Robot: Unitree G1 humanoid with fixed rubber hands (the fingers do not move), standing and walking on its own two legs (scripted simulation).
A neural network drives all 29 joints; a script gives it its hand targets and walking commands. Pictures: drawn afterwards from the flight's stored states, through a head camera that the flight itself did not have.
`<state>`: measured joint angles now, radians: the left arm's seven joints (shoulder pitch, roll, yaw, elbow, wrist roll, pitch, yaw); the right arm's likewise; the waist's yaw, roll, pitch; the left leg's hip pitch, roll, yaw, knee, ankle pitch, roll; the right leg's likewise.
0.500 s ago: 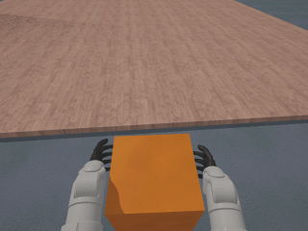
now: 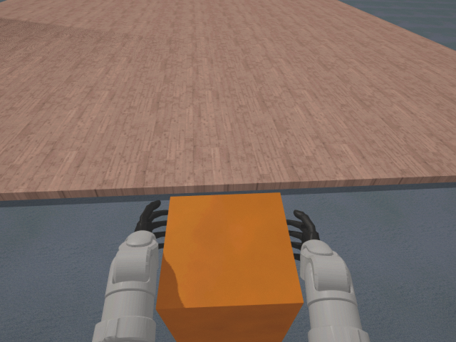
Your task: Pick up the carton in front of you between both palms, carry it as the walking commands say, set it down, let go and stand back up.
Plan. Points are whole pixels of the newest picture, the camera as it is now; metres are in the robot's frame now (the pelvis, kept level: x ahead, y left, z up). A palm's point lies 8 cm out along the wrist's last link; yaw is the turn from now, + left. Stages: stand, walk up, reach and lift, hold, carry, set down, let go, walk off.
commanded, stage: carry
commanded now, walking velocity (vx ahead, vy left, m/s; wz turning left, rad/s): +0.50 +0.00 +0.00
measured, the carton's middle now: (228, 272) +0.29 -0.01 -0.03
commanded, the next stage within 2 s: none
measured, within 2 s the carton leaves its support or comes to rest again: neither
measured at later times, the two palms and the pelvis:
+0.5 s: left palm (149, 176) +0.45 +0.16 +0.08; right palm (288, 179) +0.44 -0.14 +0.08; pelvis +0.18 +0.01 +0.00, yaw +2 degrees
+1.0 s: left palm (151, 103) +0.77 +0.22 +0.09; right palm (250, 107) +0.76 -0.08 +0.09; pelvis +0.49 +0.07 +0.01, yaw +0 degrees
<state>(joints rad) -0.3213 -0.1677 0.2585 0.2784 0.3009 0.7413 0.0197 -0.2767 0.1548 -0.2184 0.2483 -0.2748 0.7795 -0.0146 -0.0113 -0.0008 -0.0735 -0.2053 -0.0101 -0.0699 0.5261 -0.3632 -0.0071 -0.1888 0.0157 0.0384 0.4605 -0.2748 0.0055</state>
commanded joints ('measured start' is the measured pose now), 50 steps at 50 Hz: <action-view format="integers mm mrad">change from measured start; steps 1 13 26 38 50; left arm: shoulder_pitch -507 -468 -379 -370 -293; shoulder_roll -926 -898 -899 -842 -898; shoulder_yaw -618 -869 -858 -859 -880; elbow -75 -412 -660 -623 -661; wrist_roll -327 -616 -614 -633 -572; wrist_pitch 1 322 471 519 454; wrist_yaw -259 -193 -169 -199 -160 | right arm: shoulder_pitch -689 -566 -496 -391 -419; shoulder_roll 959 838 892 855 884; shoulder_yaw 636 799 831 767 836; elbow -157 -533 -671 -614 -712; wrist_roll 361 542 633 551 619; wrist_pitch -45 275 432 453 411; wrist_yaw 245 149 182 157 190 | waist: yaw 21 -19 34 -13 -8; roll -152 183 -102 218 138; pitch -187 -274 -221 -346 -239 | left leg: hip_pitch -121 278 -497 453 337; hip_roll -7 238 110 456 261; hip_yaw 119 -100 179 -383 161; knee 90 -259 244 -288 -300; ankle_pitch -42 212 68 152 520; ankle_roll -8 145 0 225 132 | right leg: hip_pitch -28 -336 280 -558 -480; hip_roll -241 -2 -327 -97 -101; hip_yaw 239 -201 28 -74 -200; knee -236 81 -295 825 222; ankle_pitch -420 -80 72 -197 171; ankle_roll -87 6 -131 10 -5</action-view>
